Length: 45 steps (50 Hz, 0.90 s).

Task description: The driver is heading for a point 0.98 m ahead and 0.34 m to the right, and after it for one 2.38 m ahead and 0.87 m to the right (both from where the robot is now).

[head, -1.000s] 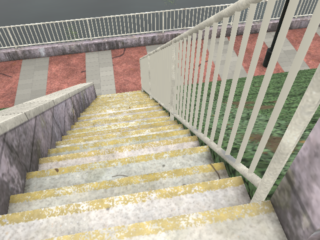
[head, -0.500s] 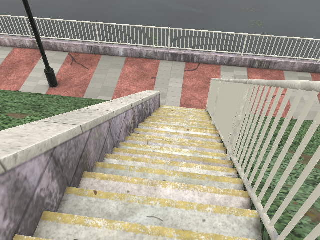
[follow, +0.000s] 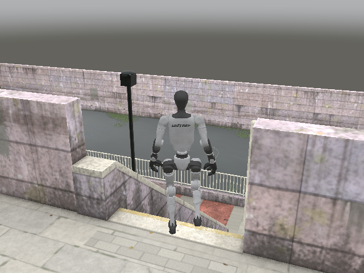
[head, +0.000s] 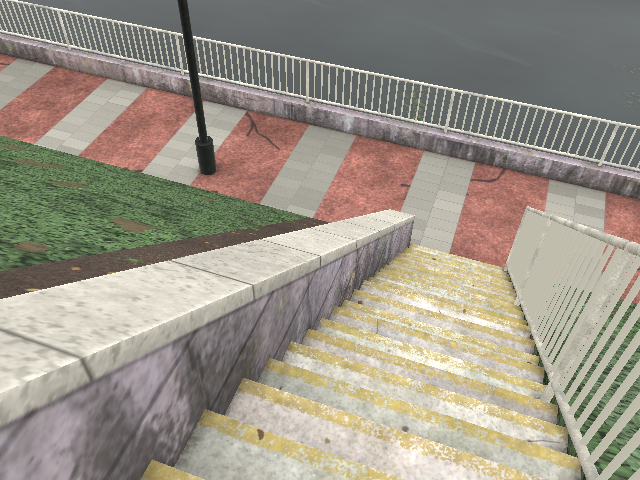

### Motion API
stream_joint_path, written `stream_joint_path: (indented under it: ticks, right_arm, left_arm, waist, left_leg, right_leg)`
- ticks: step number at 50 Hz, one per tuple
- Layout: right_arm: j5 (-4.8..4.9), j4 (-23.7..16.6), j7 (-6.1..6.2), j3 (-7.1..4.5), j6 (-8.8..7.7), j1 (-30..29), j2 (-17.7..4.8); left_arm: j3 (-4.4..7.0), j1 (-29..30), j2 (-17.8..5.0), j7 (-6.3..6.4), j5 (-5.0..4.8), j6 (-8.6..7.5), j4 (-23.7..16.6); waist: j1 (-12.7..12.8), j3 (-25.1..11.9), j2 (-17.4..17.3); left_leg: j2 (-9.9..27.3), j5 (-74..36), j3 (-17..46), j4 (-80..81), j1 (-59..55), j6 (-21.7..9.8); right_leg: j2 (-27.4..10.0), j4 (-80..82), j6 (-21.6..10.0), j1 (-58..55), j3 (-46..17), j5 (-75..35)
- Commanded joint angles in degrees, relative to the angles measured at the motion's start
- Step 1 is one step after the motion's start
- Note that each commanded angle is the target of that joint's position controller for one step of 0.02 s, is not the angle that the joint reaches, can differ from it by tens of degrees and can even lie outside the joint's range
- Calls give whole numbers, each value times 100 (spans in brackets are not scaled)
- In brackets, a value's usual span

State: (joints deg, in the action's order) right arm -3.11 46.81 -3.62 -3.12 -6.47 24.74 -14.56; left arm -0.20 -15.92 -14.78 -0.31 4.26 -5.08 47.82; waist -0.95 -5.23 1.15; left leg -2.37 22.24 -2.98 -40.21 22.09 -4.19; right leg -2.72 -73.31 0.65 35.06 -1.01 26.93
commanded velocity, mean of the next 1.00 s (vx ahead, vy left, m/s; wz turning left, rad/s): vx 0.28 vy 0.00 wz -0.33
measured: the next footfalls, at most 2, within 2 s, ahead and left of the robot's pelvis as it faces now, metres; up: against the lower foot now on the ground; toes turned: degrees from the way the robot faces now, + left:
right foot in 0.32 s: +0.21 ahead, -0.12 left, -0.21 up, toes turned -4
left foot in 0.84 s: +0.49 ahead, +0.06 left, -0.40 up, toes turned -16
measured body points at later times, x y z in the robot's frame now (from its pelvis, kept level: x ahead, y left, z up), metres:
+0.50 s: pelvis +0.20 -0.05 -0.20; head +0.19 -0.04 +0.25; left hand +0.16 +0.21 -0.34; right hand +0.25 -0.28 -0.33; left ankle +0.27 +0.09 -0.75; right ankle +0.17 -0.11 -0.92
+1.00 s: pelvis +0.35 +0.02 -0.38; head +0.34 +0.03 +0.07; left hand +0.50 +0.22 -0.50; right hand +0.32 -0.27 -0.49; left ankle +0.45 +0.07 -1.12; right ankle +0.27 -0.09 -0.80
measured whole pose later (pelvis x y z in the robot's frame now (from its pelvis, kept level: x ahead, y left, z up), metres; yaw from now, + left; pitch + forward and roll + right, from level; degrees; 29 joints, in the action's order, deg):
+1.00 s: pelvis +0.35 +0.02 -0.38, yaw -24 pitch +2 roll -1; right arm -4.3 43.7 -1.2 -2.1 -4.0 19.1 -16.1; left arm -1.6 -23.3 -14.2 -1.7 2.0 0.6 39.0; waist 2.0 -4.1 -0.1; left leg 2.4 7.3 -7.5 -26.6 21.6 -4.2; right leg 4.7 -123.0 3.9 54.7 -2.1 33.4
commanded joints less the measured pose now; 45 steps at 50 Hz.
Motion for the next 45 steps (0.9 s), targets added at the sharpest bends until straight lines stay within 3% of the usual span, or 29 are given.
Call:
stream_joint_path:
  ticks: [1, 3, 7, 8, 9, 10, 11, 13, 16, 17, 18, 19, 20, 21, 23, 24, 25, 27, 29, 32, 35, 36, 39, 40, 41, 42, 43, 44, 45]
  right_arm:
    - [-258, -167, 135, 170, 104, 12, -70]
    - [-299, -255, 374, 373, 4, -207, 296]
    - [-266, 101, 311, 349, -5, 324, -350]
    - [691, 225, 435, 69, 87, 460, -820]
    - [713, 269, 472, 105, 181, 591, -798]
    - [530, 326, 549, 100, 313, 679, -682]
    - [-217, 118, 324, 399, 65, 419, -318]
    - [-277, 321, 152, 390, 108, 831, -417]
    - [-184, 623, -107, 403, 320, 397, -619]
    - [-390, 868, -316, 379, 283, 896, -468]
    - [-275, 442, -354, 337, 208, 1252, -186]
    - [-30, -200, -332, 332, 152, 555, -598]
    - [167, -503, -235, 428, 89, 141, -418]
    - [79, -377, -43, 458, 172, 82, -374]
    - [-62, -121, 107, 596, 270, 581, 114]
    - [-142, -61, -24, 657, 326, 427, 288]
    - [-228, 10, -151, 621, 379, -53, 230]
    - [-145, -29, -313, 660, 391, -207, 362]
    - [-352, -411, -175, 495, 371, -906, -242]
    - [-465, -571, -146, 537, 433, -2150, 1]
    - [-455, -671, -114, 581, 499, -1123, 143]
    - [-421, -562, -78, 480, 528, -521, -51]
    - [-113, -948, 9, 445, 528, -1547, -27]
    - [-209, -850, 16, 377, 523, -965, -88]
    - [-23, -574, 119, 146, 426, -307, -325]
    - [-133, -348, 178, -90, 371, 612, -831]
    - [-124, -604, 111, -261, 320, 531, -1363]
    - [-30, -863, -51, -318, 296, -169, -1400]
    - [-105, -685, 42, -253, 280, -82, -1180]
  left_arm:
    - [-156, -700, 136, -209, 316, 67, -62]
    - [-140, -397, 43, -410, 399, 13, -103]
    - [-79, 280, -56, -464, 73, 87, -402]
    - [184, 264, -187, -258, -520, 411, -408]
    - [195, 188, -214, -150, -555, 607, -347]
    - [222, 351, -158, -94, -535, 704, -385]
    - [55, 1017, -451, -325, 369, 498, -676]
    - [-5, 157, 28, -268, 441, 295, -329]
    - [426, -2302, -624, -229, -52, 167, 598]
    - [642, -3025, -1124, -238, 96, 171, 851]
    - [709, -2550, -1830, -360, 4, 159, 593]
    - [825, -2401, -1887, -452, 134, 156, 451]
    - [731, -1525, -1394, -413, 165, 86, 259]
    - [407, -1239, -540, -483, 228, 47, 435]
    - [92, -990, 334, -326, 259, -59, 562]
    - [60, -1170, 432, -186, 57, -131, 585]
    - [46, -982, 184, -82, -66, -172, 388]
    - [155, -744, -640, -52, 113, -259, 250]
    - [160, -2132, -487, 240, -95, -391, 667]
    - [-49, -3536, 390, 302, -38, -222, 1128]
    - [-88, -1118, -218, -88, 276, 4, 61]
    - [-101, -637, -198, -93, 189, -37, -300]
    - [-140, -1907, -208, -4, -168, -18, 103]
    - [-108, -1457, -467, -94, -69, 24, -28]
    - [-111, -1824, -464, -141, -383, 52, -3]
    - [-144, -2133, -411, -463, -142, 81, -4]
    - [-219, -3196, 448, -535, -345, -26, -58]
    - [-187, -2698, 79, -390, -320, 201, -769]
    - [-70, -1610, -175, -250, -228, 418, -1038]
  waist:
    - [335, 199, -463]
    - [123, 289, -337]
    - [-176, 563, -369]
    - [167, -26, -117]
    - [86, 288, -395]
    - [-61, 642, -516]
    - [-378, 2009, -456]
    - [-331, 1312, -688]
    - [853, 848, 568]
    - [944, 290, 1619]
    - [215, -578, 1399]
    - [693, -810, 714]
    - [606, -144, 571]
    - [219, 219, -791]
    - [-438, 950, -579]
    - [-277, 1129, -187]
    - [-101, 714, -203]
    - [-328, 419, 224]
    - [496, 419, 79]
    - [1244, 763, 185]
    - [-35, 740, 413]
    - [-348, 819, 135]
    - [634, 1342, 153]
    - [298, 1101, 434]
    - [90, 874, -214]
    - [-100, -14, -234]
    - [449, -1693, -1754]
    - [124, -2147, -1319]
    - [-107, -906, -451]
  left_leg:
    - [1344, -2694, 1537, 857, 540, -1207]
    - [971, -1218, 1279, 568, 759, -895]
    - [492, 640, 665, -36, 2637, -827]
    - [822, 59, 1091, -496, 2083, -645]
    - [884, -153, 1100, -884, 1771, -532]
    - [940, -75, 971, -1310, 1378, -474]
    - [1426, 890, 1895, -1210, 542, -539]
    - [1579, 587, 2362, -1653, 992, -1112]
    - [978, 244, 1442, -4869, 1063, -534]
    - [-43, 1778, 620, -7926, 2456, 39]
    - [-310, 2459, 385, -8960, 4077, 409]
    - [-413, 2569, 470, -9267, 5469, 831]
    - [125, 1554, 1301, -8903, 6729, 866]
    - [682, 699, 1438, -7784, 6501, 713]
    - [1232, -1459, 1167, -4989, 4624, 600]
    - [1146, -2490, 678, -4177, 3914, 637]
    - [1033, -3655, 358, -3052, 2529, 648]
    - [733, -4123, 38, -3722, 686, 713]
    - [808, -4215, 696, -2285, 3559, 819]
    - [875, -4687, 1306, -174, 5804, 701]
    - [485, -6299, 367, -1329, -240, 349]
    - [522, -5790, 439, -1421, -732, 390]
    - [514, -4227, 415, 2768, -173, 329]
    - [566, -4948, 358, 2292, -1145, 208]
    - [543, -4644, 27, 4127, -1825, 11]
    - [1298, -5602, 289, 2403, -3757, -642]
    - [2586, -9633, 598, -221, -5858, -2106]
    - [3397, -7036, 2150, 766, -5098, -2642]
    - [3130, -4473, 2156, 1401, -3768, -2048]
  right_leg:
    - [-238, 143, -90, 559, -307, -1731]
    - [-401, 1515, -229, 637, -518, -3733]
    - [28, 3085, -22, -1733, 321, -5366]
    - [648, 2665, -47, -2469, 618, -5959]
    - [602, 2722, -98, -2098, 457, -5333]
    - [607, 3064, -194, -1686, 411, -4946]
    - [-575, 5057, -168, 166, -593, -3453]
    - [-164, 4036, -203, -1345, 90, -3903]
    - [-88, 6579, -423, -3811, 555, -3839]
    - [-336, 5066, -1273, -5101, 49, -5462]
    - [-993, 3674, -2200, -6159, -1382, -7985]
    - [-1698, 3954, -2968, -6702, -2574, -7933]
    - [-2565, 4273, -3013, -6124, -3708, -5575]
    - [-2322, 4298, -2580, -4848, -2968, -4792]
    - [-1091, 4582, -1897, -1732, -1528, -5336]
    - [-389, 4321, -1720, -667, -1065, -5182]
    - [-4, 4379, -1643, 261, -665, -4380]
    - [203, 3961, -1421, 1539, -981, -4156]
    - [-194, 3060, -1588, -1640, -1801, -3661]
    - [-401, 2164, -1708, -3812, -3186, -2667]
    - [270, 2542, -1688, 2284, -2361, -161]
    - [309, 2169, -1535, 2597, -2338, -266]
    - [333, 1641, -1457, 45, -3034, -487]
    - [244, 1052, -1474, 506, -3334, -1507]
    - [691, 402, -1100, 1, -2669, -825]
    - [969, -1221, -594, 949, -2085, -1139]
    - [1425, -3919, -94, 2888, -696, 2369]
    - [1315, -4922, 89, 3404, -462, 2372]
    - [1004, -5007, 282, 3763, -459, 1597]
Keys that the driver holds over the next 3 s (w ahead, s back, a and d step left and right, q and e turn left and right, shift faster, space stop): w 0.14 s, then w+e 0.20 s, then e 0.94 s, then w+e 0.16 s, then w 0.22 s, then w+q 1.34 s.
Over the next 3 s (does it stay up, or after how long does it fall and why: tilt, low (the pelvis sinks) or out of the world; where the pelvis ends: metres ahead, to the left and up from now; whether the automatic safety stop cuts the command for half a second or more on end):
stays up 0.79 -0.34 -0.70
